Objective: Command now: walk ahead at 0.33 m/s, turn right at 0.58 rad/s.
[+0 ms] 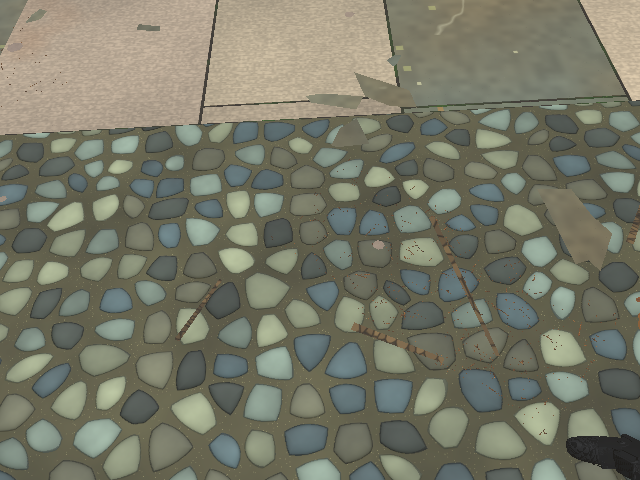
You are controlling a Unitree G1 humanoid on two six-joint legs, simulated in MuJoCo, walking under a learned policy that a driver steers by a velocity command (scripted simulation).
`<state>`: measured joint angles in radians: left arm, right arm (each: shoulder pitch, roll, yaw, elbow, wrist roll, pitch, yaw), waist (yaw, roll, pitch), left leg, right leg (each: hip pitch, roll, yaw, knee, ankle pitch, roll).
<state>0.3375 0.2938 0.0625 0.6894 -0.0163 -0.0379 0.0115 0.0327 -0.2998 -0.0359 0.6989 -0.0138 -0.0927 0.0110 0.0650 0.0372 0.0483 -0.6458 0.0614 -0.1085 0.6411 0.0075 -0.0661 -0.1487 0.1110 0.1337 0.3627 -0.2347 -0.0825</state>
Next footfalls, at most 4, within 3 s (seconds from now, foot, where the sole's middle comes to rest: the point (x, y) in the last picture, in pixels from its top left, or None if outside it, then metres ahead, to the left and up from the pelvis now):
0.12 left None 0.26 0.13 -0.78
0.56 right None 0.16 -0.10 -0.78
1.02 left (355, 437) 0.53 0.03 -0.78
1.52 right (500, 351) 0.74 -0.29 -0.78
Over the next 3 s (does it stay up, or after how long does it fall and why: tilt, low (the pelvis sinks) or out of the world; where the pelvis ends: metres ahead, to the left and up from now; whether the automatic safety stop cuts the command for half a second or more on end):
stays up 1.33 -0.02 -0.01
